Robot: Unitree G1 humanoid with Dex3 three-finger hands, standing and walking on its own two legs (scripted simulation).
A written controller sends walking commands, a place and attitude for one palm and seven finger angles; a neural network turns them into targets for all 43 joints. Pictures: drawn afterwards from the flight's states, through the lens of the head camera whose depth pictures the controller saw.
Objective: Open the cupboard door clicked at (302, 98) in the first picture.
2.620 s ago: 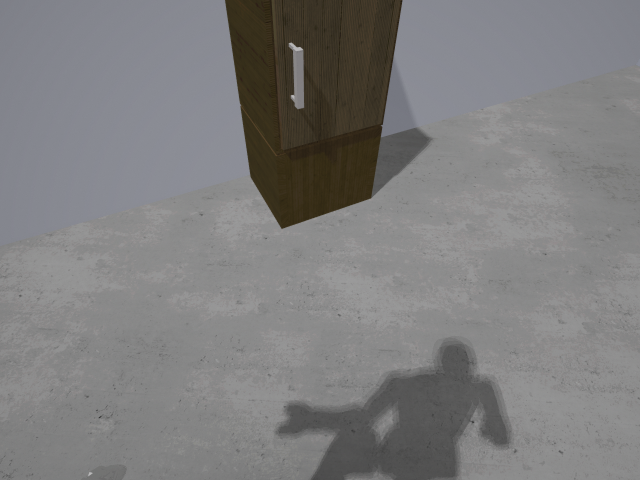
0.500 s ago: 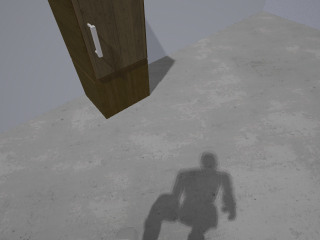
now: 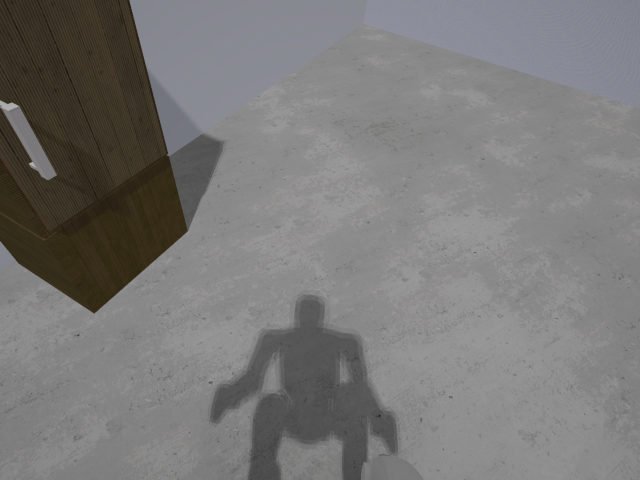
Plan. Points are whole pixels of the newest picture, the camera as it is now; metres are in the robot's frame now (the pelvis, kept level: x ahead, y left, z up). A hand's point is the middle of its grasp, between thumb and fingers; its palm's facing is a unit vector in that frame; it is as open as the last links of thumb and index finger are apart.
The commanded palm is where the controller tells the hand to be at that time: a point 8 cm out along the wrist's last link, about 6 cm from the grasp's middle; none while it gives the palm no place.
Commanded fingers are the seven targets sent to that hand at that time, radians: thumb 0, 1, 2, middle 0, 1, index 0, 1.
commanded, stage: walk to a spot facing it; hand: left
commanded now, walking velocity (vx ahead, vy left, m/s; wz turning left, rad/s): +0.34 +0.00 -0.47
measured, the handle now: (24, 140) +0.74 +0.70 -0.08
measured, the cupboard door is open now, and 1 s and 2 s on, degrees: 0 0 0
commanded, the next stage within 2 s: turn to face it in 1.10 s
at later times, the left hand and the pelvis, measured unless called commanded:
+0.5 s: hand (256, 355) +0.34 +0.12 -0.17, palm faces -0.18 -0.96 -0.21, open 7.1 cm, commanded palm none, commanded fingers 0.00 0.90 0.90 -0.20 -0.30 -0.20 -0.30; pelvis +0.21 -0.05 -0.01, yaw -12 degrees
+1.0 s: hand (269, 279) +0.51 +0.12 -0.18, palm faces -0.29 -0.95 -0.12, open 7.4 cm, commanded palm none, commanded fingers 0.00 0.90 0.90 -0.20 -0.30 -0.20 -0.30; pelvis +0.43 -0.04 +0.00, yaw -22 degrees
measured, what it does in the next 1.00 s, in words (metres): walks ahead, turning right: right foot, then left foot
